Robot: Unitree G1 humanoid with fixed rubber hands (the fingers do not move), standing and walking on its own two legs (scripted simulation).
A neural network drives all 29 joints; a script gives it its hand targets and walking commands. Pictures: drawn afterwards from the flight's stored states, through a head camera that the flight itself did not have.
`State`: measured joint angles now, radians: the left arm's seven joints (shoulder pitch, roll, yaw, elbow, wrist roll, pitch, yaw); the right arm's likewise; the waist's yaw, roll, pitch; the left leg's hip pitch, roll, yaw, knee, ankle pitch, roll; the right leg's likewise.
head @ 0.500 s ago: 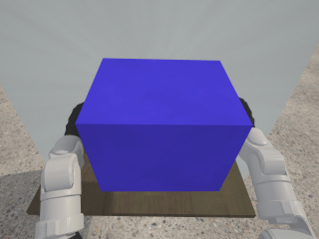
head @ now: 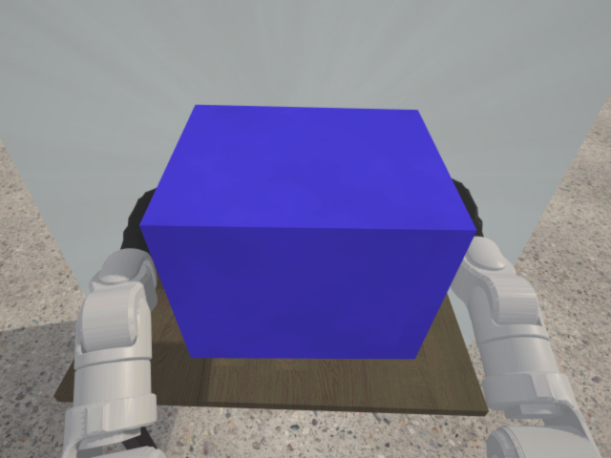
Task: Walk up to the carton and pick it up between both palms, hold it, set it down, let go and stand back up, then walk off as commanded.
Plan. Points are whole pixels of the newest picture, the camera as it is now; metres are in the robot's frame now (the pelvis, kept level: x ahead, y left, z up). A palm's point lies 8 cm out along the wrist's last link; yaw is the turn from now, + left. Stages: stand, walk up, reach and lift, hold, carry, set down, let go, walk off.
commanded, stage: hold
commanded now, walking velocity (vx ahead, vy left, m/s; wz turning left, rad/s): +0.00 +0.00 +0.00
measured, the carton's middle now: (305, 232) +0.39 +0.00 +0.14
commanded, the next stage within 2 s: none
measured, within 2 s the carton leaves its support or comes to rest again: neither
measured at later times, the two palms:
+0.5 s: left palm (143, 253) +0.34 +0.21 +0.16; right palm (460, 241) +0.35 -0.19 +0.17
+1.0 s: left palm (145, 252) +0.34 +0.20 +0.16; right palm (466, 240) +0.35 -0.20 +0.17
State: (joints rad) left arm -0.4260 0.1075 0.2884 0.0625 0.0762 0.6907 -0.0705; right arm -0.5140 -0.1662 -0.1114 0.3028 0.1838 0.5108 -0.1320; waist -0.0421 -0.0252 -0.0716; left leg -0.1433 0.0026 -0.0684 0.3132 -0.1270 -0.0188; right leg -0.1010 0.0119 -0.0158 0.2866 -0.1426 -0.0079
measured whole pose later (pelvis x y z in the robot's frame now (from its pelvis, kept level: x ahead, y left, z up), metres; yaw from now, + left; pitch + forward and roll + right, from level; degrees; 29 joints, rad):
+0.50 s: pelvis +0.00 +0.01 +0.00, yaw +0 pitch -2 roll -1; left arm -0.40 0.10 0.27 0.04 0.07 0.69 -0.05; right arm -0.50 -0.19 -0.11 0.31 0.21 0.49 -0.12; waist -0.04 -0.03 -0.07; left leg -0.15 0.00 -0.06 0.32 -0.14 -0.01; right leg -0.10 0.01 -0.01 0.28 -0.15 0.00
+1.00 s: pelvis +0.01 +0.00 +0.00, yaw +0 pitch -3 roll +0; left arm -0.38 0.10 0.27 -0.01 0.07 0.70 -0.06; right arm -0.48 -0.18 -0.10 0.26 0.21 0.51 -0.13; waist -0.05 -0.02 -0.07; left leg -0.13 0.00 -0.06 0.31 -0.13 -0.02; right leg -0.09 0.01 -0.01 0.28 -0.15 -0.01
